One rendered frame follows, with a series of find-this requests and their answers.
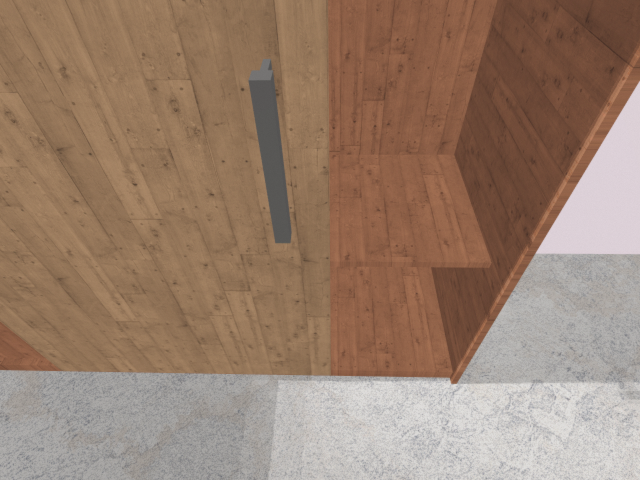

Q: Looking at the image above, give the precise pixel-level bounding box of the handle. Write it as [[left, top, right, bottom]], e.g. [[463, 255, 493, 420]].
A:
[[248, 59, 292, 243]]

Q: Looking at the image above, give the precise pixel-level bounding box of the wardrobe door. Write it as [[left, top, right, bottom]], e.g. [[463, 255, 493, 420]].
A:
[[0, 322, 45, 358], [0, 0, 331, 375]]

